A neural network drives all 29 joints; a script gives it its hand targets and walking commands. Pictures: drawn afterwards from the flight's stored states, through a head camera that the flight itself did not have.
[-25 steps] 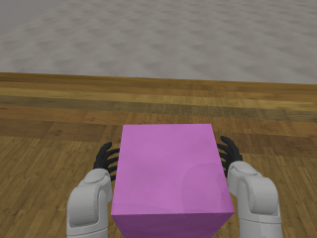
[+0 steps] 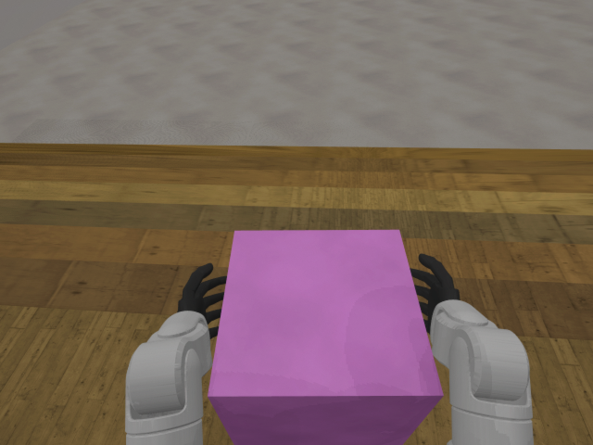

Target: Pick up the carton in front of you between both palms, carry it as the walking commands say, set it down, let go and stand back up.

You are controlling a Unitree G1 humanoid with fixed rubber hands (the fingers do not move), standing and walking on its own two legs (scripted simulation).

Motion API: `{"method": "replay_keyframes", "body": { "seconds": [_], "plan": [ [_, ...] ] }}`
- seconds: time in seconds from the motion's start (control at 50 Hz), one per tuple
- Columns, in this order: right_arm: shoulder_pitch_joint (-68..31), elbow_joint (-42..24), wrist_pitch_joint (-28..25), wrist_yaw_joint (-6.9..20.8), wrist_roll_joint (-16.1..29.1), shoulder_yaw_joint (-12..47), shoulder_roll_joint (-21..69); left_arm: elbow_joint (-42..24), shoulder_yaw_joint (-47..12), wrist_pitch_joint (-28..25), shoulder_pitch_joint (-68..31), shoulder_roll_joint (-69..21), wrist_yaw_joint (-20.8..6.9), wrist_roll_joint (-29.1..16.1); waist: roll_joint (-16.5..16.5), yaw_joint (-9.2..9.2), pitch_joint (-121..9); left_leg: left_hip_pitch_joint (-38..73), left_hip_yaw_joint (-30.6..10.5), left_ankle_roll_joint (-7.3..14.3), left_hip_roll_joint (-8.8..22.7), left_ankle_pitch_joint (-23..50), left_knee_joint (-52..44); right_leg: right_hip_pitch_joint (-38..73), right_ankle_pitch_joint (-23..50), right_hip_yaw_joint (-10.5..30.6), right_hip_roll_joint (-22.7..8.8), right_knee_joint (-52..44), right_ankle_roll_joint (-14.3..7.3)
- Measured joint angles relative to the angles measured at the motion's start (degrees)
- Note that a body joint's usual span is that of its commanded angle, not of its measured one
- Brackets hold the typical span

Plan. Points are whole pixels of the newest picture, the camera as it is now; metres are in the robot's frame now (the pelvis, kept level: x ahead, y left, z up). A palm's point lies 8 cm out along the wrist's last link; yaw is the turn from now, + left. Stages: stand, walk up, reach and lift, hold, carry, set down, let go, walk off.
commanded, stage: carry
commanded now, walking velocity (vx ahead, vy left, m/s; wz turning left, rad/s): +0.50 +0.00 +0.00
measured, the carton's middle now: (316, 348) +0.27 +0.00 +0.01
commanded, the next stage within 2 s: none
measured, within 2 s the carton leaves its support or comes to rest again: neither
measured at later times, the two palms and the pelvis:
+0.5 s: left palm (221, 131) +0.67 +0.15 +0.10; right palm (377, 121) +0.66 -0.14 +0.11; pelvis +0.32 +0.02 -0.01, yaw -2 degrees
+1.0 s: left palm (231, 69) +0.98 +0.16 +0.10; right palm (347, 58) +1.00 -0.13 +0.10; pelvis +0.63 +0.00 +0.00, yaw -1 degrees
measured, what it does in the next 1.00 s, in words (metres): walks ahead: left foot, then right foot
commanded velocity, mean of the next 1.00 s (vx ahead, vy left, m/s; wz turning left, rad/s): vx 0.50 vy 0.00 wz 0.00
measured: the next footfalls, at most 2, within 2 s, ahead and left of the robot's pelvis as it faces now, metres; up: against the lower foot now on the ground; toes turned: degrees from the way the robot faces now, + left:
left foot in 0.42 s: +0.46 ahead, +0.09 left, +0.00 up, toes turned +7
right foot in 0.86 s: +0.68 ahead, -0.07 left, +0.00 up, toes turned -5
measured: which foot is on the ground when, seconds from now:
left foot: up 0.00-0.40, down 0.42-0.88, up 0.90-1.00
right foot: down 0.00-0.44, up 0.46-0.84, down 0.86-1.00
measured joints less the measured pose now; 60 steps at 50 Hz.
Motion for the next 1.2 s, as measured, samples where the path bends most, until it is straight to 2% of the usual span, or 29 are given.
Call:
{"method": "replay_keyframes", "body": {
  "seconds": [0.04,0.1,0.26,0.32,0.38,0.42,0.44,0.5,0.52,0.56,0.68,0.8,0.86,0.88,0.9,0.94,0.96,1.0,1.04,1.08,1.14,1.2],
  "plan": [
    [0.66,0.48,-0.24,0.02,-0.16,0.31,-0.02,0.57,-0.13,-0.34,0.71,0.08,-0.01,-0.11,-0.69,0.35,1.46,-8.77,-1.57,1.48,-1.24,2.56,12.72,3.09,-1.59,-0.18,-0.14,-2.44,0.27],
    [1.21,0.50,-1.04,0.04,-0.25,1.50,-0.12,-0.46,-0.09,-1.17,2.26,0.27,-0.01,-0.42,-1.36,0.83,2.80,-18.21,-0.59,2.64,-1.07,8.20,14.94,8.32,-1.56,0.08,0.17,-8.11,0.76],
    [0.59,-1.14,-3.19,0.07,-0.54,2.13,-0.03,-1.99,0.69,-3.33,1.49,0.24,-0.03,-1.31,-1.95,1.36,1.66,-28.17,2.02,2.50,-0.80,17.99,-4.09,20.69,-6.50,1.92,0.63,-15.28,2.61],
    [-1.91,-1.33,-2.74,0.05,-0.46,1.00,-0.31,-1.43,1.18,-3.00,-1.60,0.26,0.03,-1.26,-1.75,1.39,1.20,-27.55,3.56,3.58,-1.61,21.91,-11.97,25.00,-10.50,2.39,0.94,-14.86,3.85],
    [-6.97,1.49,-1.87,-0.33,0.26,0.35,-2.13,1.30,1.32,-1.88,-6.94,1.89,0.75,-1.46,-2.24,1.21,0.97,-24.83,5.22,5.50,-3.16,23.27,-17.00,28.76,-15.88,3.10,0.84,-12.14,5.45],
    [-12.15,5.86,-1.28,-0.81,0.95,0.07,-3.59,4.36,1.71,-0.74,-11.36,3.89,1.19,-1.90,-2.77,0.18,1.06,-21.21,6.26,6.85,-4.75,22.30,-19.46,28.62,-21.20,3.86,-0.22,-3.67,5.93],
    [-14.88,8.72,-1.41,-1.08,1.05,-0.13,-4.11,6.68,1.87,-0.37,-13.95,5.30,1.28,-2.27,-3.76,-0.71,1.53,-21.62,6.63,7.98,-5.27,20.80,-16.30,25.86,-21.20,4.76,-1.60,4.87,5.46],
    [-21.45,16.75,-0.83,-1.98,1.99,-0.55,-5.79,13.85,2.65,1.08,-20.36,8.23,1.55,-3.59,-3.97,-2.59,3.91,-20.74,6.54,8.79,-5.65,15.05,-12.53,12.40,-18.46,12.41,0.46,32.84,3.63],
    [-22.81,18.52,-0.52,-2.15,2.43,-0.82,-6.39,15.69,3.01,1.60,-22.09,8.43,1.71,-3.65,-3.73,-2.88,4.74,-19.59,6.39,8.25,-5.73,14.73,-13.51,8.21,-16.97,13.40,0.96,38.26,3.02],
    [-24.85,20.83,-0.22,-2.30,3.32,-1.48,-7.44,18.39,3.69,2.15,-24.98,8.32,1.88,-3.29,-3.37,-3.08,6.15,-17.09,6.14,8.25,-6.07,14.32,-16.13,1.03,-13.86,14.12,0.84,42.07,2.51],
    [-29.49,23.85,-1.57,-2.37,3.86,-4.35,-7.78,20.59,5.85,1.26,-29.42,7.56,2.12,-1.99,-2.45,-2.75,7.85,-10.36,4.91,7.89,-6.26,11.44,-21.41,-12.27,-9.21,13.47,-0.48,34.26,3.06],
    [-29.77,21.38,-1.88,-2.37,2.93,-5.69,-6.28,17.67,7.28,0.47,-28.65,6.48,2.13,-1.84,-2.97,-1.85,6.88,-3.08,3.56,6.19,-7.21,5.66,-23.29,-10.35,2.43,11.19,0.87,9.75,2.28],
    [-28.72,19.86,-1.33,-2.30,2.65,-5.73,-6.16,17.28,7.25,0.25,-28.05,5.88,2.14,-1.89,-2.84,-0.07,5.82,-1.71,3.43,5.23,-7.19,0.28,-15.78,-3.99,6.97,8.38,2.96,1.80,0.88],
    [-28.44,19.56,-1.16,-2.19,2.72,-5.64,-6.62,17.66,7.08,-0.14,-28.01,5.47,2.14,-1.72,-2.04,0.93,5.71,-3.33,3.22,5.08,-6.38,0.70,-9.40,-2.15,2.06,8.21,3.59,1.89,0.53],
    [-28.35,19.70,-1.14,-2.01,2.76,-5.58,-7.01,18.08,6.91,-0.53,-27.97,5.19,2.15,-1.48,-1.25,1.97,5.76,-6.28,1.22,4.80,-6.45,1.01,-0.92,-1.67,-2.81,8.18,4.24,3.55,0.20],
    [-27.58,20.15,-1.04,-1.84,2.50,-5.69,-6.93,19.15,6.46,-0.73,-27.46,5.15,2.13,-1.46,-1.24,3.37,6.03,-13.17,-2.64,4.88,-8.06,-1.37,15.08,-0.77,-7.01,8.34,4.75,5.71,-0.33],
    [-27.01,20.01,-0.74,-1.85,2.18,-5.71,-6.60,19.44,6.21,-0.62,-26.97,5.28,2.13,-1.73,-1.67,3.92,6.21,-16.22,-3.54,5.09,-8.43,-1.08,19.57,0.16,-7.55,8.53,4.80,5.61,-0.09],
    [-26.20,19.05,-0.12,-1.85,1.34,-5.67,-5.78,19.10,5.87,-0.36,-26.04,5.74,2.22,-2.67,-2.45,4.58,6.83,-21.10,-4.46,5.09,-7.99,0.67,20.36,2.43,-8.76,8.86,4.87,4.66,-0.28],
    [-25.97,17.50,0.15,-1.89,0.82,-5.70,-5.27,18.13,5.50,-0.47,-25.75,6.09,2.61,-3.65,-2.78,4.89,7.50,-24.61,-5.03,4.45,-6.98,1.39,14.77,4.73,-10.28,9.12,4.80,3.58,-0.37],
    [-26.19,15.92,0.04,-1.89,0.72,-5.96,-5.15,17.16,5.44,-0.88,-26.19,6.21,2.83,-4.25,-2.66,5.07,7.89,-27.82,-5.22,4.13,-5.97,5.57,10.12,6.57,-11.88,9.34,4.69,3.36,-0.15],
    [-26.12,14.09,-0.17,-1.89,0.73,-6.43,-5.19,16.91,5.47,-1.59,-27.19,5.97,2.90,-4.43,-1.96,5.55,7.55,-30.23,-5.30,3.83,-4.73,20.18,0.76,8.92,-14.09,9.69,4.82,5.52,0.48],
    [-25.66,14.45,-0.13,-1.81,0.51,-6.83,-5.18,18.43,5.37,-1.92,-27.49,5.78,2.90,-4.39,-0.92,6.00,5.88,-27.07,-4.20,3.35,-4.76,36.19,-15.63,12.62,-19.38,10.25,5.16,9.10,1.28]
  ]
}}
